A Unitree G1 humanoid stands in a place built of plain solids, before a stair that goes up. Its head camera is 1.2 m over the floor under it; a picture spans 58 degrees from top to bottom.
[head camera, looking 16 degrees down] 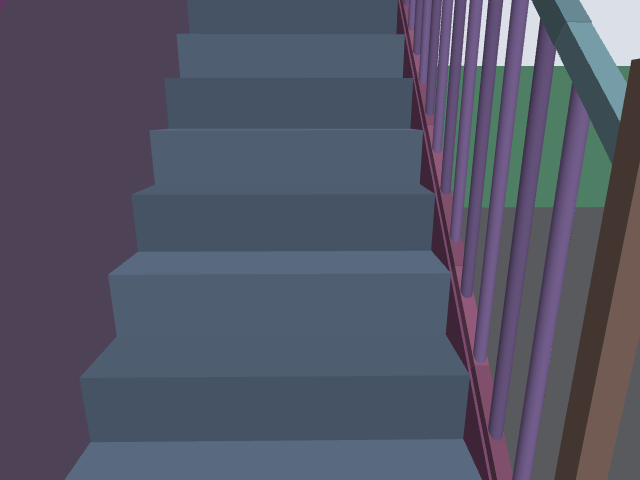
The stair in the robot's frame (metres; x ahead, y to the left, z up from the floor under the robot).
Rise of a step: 0.19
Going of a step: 0.21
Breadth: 0.97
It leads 1 degrees to the left of straight ahead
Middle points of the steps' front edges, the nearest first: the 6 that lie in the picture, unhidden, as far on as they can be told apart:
0.94 0.11 0.58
1.16 0.11 0.77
1.37 0.12 0.96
1.58 0.12 1.15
1.80 0.12 1.34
2.01 0.12 1.54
